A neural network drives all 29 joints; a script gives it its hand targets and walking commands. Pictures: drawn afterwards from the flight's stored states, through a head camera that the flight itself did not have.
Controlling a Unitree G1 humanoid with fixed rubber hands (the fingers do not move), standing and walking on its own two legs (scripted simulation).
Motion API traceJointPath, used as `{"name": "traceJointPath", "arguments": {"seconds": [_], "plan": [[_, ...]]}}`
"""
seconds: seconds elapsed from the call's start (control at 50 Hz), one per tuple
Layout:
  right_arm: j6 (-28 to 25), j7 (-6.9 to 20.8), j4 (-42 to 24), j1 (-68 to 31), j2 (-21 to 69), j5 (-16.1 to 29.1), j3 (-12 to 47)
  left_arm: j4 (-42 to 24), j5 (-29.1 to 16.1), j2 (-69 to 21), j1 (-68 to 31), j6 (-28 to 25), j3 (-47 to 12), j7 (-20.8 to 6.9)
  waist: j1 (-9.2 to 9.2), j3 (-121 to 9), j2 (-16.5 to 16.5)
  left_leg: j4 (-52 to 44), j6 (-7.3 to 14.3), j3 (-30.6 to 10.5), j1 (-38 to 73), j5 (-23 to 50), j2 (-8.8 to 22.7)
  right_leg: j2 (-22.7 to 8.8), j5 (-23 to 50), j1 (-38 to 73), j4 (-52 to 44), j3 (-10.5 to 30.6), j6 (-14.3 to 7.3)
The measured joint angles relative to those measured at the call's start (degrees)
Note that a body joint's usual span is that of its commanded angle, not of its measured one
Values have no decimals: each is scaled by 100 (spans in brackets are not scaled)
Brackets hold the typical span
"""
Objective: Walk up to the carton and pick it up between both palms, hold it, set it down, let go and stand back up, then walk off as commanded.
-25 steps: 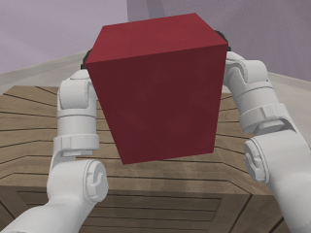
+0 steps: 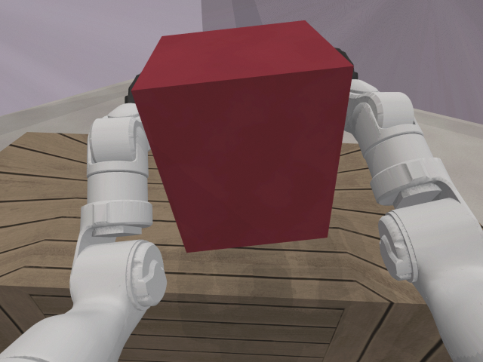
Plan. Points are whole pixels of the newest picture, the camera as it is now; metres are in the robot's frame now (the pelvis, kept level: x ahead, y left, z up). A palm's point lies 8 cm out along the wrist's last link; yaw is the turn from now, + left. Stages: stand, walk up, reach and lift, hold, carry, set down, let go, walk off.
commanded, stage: hold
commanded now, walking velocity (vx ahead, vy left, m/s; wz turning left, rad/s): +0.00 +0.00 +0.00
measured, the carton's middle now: (245, 137) +0.35 -0.01 +0.27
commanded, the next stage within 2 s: none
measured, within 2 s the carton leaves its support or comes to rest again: neither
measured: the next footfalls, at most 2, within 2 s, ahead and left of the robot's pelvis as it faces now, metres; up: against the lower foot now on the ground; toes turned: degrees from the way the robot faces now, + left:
none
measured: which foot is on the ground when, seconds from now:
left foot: down 0.00-1.00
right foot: down 0.00-1.00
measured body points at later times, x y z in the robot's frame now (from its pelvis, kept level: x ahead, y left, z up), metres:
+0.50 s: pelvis +0.00 +0.00 +0.00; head -0.08 +0.03 +0.44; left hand +0.39 +0.16 +0.29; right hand +0.39 -0.15 +0.33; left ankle +0.00 +0.13 -0.75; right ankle +0.01 -0.12 -0.75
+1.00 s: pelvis +0.00 +0.00 +0.00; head -0.08 +0.01 +0.44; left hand +0.39 +0.15 +0.29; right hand +0.39 -0.16 +0.32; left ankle +0.00 +0.13 -0.75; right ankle +0.00 -0.12 -0.75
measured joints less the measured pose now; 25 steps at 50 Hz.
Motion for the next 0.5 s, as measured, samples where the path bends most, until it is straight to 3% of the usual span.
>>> {"name": "traceJointPath", "arguments": {"seconds": [0.5], "plan": [[12,-7,18,3,-7,91,-56,-157,22,-24,104,69,-113,25,-9,-9,-100,87,24,10,50,-76,-1,15,-4,103,-37,50,23]]}}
